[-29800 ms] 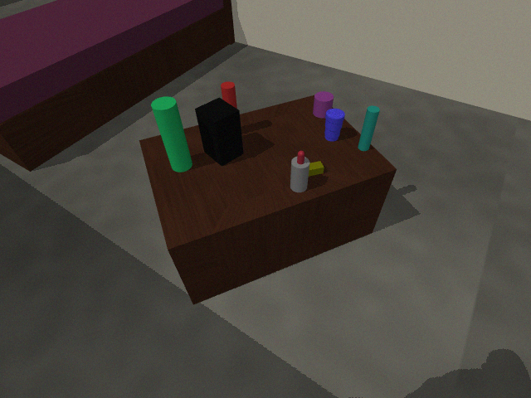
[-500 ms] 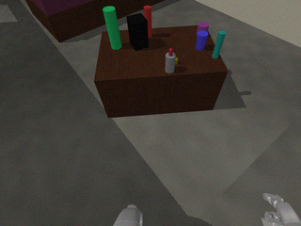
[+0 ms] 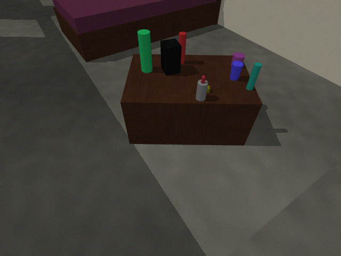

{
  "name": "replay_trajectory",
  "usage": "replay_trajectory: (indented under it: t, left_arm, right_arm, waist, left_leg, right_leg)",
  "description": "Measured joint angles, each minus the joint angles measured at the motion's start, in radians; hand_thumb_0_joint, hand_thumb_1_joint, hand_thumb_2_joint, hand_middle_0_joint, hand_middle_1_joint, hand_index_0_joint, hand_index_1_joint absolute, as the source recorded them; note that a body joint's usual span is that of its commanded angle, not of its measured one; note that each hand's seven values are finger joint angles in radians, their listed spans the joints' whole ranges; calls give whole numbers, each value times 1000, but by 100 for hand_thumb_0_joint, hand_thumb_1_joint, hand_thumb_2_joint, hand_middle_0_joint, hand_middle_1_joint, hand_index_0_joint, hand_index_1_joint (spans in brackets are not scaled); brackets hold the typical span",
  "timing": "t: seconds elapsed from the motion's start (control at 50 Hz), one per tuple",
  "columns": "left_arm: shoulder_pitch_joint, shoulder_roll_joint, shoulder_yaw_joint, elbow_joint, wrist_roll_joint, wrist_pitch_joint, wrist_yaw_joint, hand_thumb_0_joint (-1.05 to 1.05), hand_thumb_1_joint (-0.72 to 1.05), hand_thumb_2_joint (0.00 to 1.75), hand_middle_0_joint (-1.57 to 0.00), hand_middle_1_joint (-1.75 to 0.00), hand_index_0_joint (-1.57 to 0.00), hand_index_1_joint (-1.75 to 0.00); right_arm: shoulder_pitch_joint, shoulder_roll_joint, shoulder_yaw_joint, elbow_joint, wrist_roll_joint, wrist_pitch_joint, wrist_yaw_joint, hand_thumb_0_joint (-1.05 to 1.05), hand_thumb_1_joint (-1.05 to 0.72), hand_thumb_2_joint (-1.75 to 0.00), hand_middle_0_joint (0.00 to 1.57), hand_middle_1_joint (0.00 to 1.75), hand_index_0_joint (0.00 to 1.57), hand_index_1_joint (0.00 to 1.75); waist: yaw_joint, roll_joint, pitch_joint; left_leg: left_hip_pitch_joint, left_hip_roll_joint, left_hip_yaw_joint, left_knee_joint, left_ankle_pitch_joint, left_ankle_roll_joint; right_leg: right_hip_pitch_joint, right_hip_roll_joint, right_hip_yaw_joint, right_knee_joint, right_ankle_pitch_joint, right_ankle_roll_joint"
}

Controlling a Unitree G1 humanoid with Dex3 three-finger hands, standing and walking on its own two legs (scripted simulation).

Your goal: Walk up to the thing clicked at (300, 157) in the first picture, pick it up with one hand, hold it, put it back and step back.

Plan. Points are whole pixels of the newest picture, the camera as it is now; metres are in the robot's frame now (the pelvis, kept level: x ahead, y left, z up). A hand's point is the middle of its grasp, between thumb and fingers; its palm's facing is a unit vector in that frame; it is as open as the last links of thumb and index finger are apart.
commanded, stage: step back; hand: right
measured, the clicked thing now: (202, 87) +1.06 -0.16 -0.27
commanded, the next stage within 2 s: stand in 0.62 s
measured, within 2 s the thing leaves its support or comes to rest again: neither
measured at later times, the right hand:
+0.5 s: hand out of the picture +0.12 -0.26 -0.16, palm faces -0.07 +0.93 -0.36, open 7.4 cm
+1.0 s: hand (279, 253) +0.17 -0.25 -0.14, palm faces -0.03 +0.94 -0.33, open 7.4 cm
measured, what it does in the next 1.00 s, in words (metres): steps on the spot: right foot, then left foot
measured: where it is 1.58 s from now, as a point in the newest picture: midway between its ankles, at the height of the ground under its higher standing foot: outside the picture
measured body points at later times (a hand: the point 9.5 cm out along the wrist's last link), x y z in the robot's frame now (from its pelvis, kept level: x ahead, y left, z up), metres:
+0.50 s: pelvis +0.05 +0.00 -0.01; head +0.08 +0.00 +0.44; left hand +0.13 +0.31 -0.13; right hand +0.13 -0.31 -0.14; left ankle +0.04 +0.12 -0.73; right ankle +0.07 -0.14 -0.73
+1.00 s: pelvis +0.05 -0.01 +0.01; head +0.06 -0.01 +0.46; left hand +0.13 +0.29 -0.12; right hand +0.17 -0.30 -0.11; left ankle +0.04 +0.12 -0.73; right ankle +0.07 -0.14 -0.73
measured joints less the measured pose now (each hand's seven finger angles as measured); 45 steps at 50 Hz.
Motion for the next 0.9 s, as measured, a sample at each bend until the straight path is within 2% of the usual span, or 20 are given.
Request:
replay_trajectory:
  t: [0.08, 0.14, 0.18, 0.22, 0.26, 0.32, 0.36, 0.4, 0.42, 0.46, 0.54, 0.62, 0.9]
  left_arm:
    - [-19, -5, -1, 11, -6, -17, -2, 1, 91, 90, -20, -30, -20, -29]
    - [-32, -21, 0, 30, -5, -36, 11, 1, 91, 90, -20, -30, -20, -29]
    - [-41, -41, -5, 40, 4, -44, 19, 1, 91, 90, -20, -30, -20, -29]
    - [-50, -53, -13, 44, 7, -44, 19, 1, 90, 90, -20, -30, -21, -29]
    - [-60, -64, -18, 46, 8, -46, 20, 1, 90, 90, -20, -30, -21, -30]
    - [-78, -73, -23, 47, 5, -54, 22, 1, 90, 90, -20, -30, -21, -30]
    - [-89, -68, -22, 49, 2, -52, 23, 1, 90, 90, -20, -30, -21, -30]
    - [-102, -56, -22, 54, -4, -43, 27, 1, 90, 90, -20, -30, -21, -30]
    - [-107, -48, -22, 58, -8, -37, 30, 1, 90, 90, -20, -30, -21, -30]
    - [-112, -38, -23, 66, -20, -29, 35, 1, 90, 90, -20, -30, -21, -30]
    - [-124, -22, -27, 91, -24, -33, 39, 1, 90, 90, -20, -30, -21, -29]
    - [-145, -12, -33, 102, -27, -33, 41, 1, 90, 90, -20, -30, -20, -29]
    - [-153, -57, -70, 169, -22, -31, 25, 1, 91, 90, -20, -30, -20, -29]
  right_arm:
    - [-19, -15, 0, -7, 1, 12, 1, 0, -90, -90, 20, 30, 21, 30]
    - [-40, -36, 3, -6, 11, 35, -5, 0, -90, -90, 20, 30, 21, 30]
    - [-51, -41, 4, 2, 18, 50, -14, 0, -90, -90, 20, 30, 20, 30]
    - [-60, -38, 6, 13, 20, 54, -17, 0, -91, -90, 20, 30, 20, 30]
    - [-67, -41, 9, 22, 23, 52, -15, 0, -91, -90, 20, 30, 20, 30]
    - [-75, -45, 10, 37, 21, 50, -13, 0, -91, -90, 20, 30, 20, 30]
    - [-80, -42, 11, 48, 20, 48, -12, 0, -91, -90, 20, 30, 20, 30]
    - [-87, -33, 9, 61, 15, 40, -13, 0, -91, -90, 20, 30, 20, 30]
    - [-93, -24, 8, 69, 10, 37, -15, 0, -91, -90, 20, 30, 20, 30]
    - [-100, -12, 12, 77, 10, 35, -12, 0, -91, -90, 20, 30, 20, 30]
    - [-133, 3, 23, 98, 17, 42, -9, 0, -91, -90, 20, 30, 20, 30]
    - [-170, 14, 26, 102, 22, 40, -12, 0, -90, -90, 20, 30, 20, 30]
    - [-237, 12, 40, 125, 36, 19, -8, 0, -90, -90, 20, 30, 20, 30]
  waist:
    - [-7, 6, 9]
    - [-4, 47, 16]
    - [-3, 80, 13]
    - [11, 79, 7]
    - [17, 84, 9]
    - [24, 94, 15]
    - [25, 88, 19]
    - [21, 68, 28]
    - [22, 48, 34]
    - [24, 35, 28]
    - [19, 41, 24]
    - [16, 28, 25]
    - [14, 34, 10]
  left_leg:
    - [1, 15, -3, 26, -25, -17]
    - [-30, 50, -17, 135, -97, -32]
    - [-70, 46, -66, 220, -166, -19]
    - [-104, 21, -65, 286, -232, -17]
    - [-125, 9, -62, 304, -241, -12]
    - [-142, 13, -62, 294, -216, -13]
    - [-127, 24, -44, 223, -182, -15]
    - [-94, 17, -25, 126, -44, -21]
    - [-82, 3, -14, 113, -30, -21]
    - [-74, 0, -3, 106, -44, -17]
    - [-59, 24, -6, 102, -61, -15]
    - [-39, 16, -1, 73, -51, -12]
    - [92, 16, 5, -137, 55, -21]
  right_leg:
    - [29, -6, -7, -164, 72, 10]
    - [80, 27, -29, -275, 220, 19]
    - [79, 44, -52, -256, 202, 16]
    - [74, 35, -50, -243, 181, 8]
    - [77, 24, -52, -247, 174, 9]
    - [81, 13, -61, -250, 167, 19]
    - [78, 2, -63, -238, 155, 26]
    - [73, -20, -59, -210, 135, 38]
    - [73, -34, -47, -200, 127, 43]
    - [78, -34, -32, -211, 125, 38]
    - [122, -10, -37, -281, 155, 57]
    - [138, -17, -33, -301, 161, 60]
    - [252, -15, -32, -481, 251, 59]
